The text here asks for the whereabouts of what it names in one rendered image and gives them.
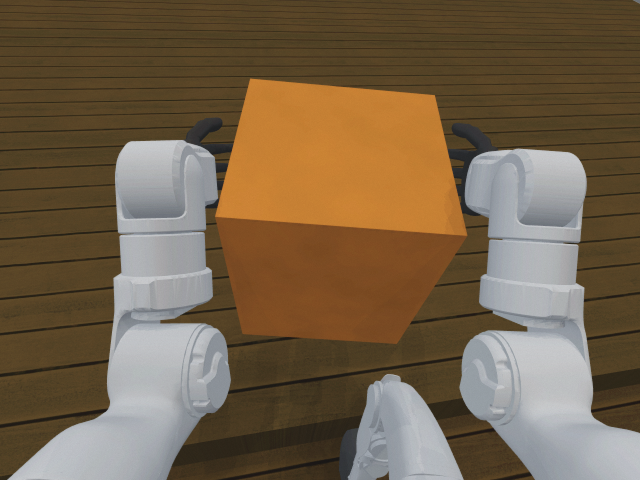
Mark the robot right forearm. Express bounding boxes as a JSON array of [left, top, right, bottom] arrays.
[[465, 149, 593, 405]]

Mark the right robot foot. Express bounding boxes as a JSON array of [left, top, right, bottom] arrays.
[[339, 428, 359, 480]]

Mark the robot left hand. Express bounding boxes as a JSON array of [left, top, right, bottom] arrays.
[[184, 117, 233, 209]]

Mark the robot right hand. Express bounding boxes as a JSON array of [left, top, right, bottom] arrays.
[[447, 123, 498, 216]]

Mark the carton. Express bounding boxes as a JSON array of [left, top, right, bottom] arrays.
[[215, 79, 467, 344]]

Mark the robot left forearm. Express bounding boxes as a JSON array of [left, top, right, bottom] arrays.
[[107, 140, 218, 399]]

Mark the right robot upper arm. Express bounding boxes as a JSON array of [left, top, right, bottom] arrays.
[[460, 330, 640, 480]]

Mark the left robot upper arm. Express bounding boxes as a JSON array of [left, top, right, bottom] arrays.
[[8, 323, 231, 480]]

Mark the right robot thigh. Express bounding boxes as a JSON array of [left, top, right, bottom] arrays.
[[365, 380, 464, 480]]

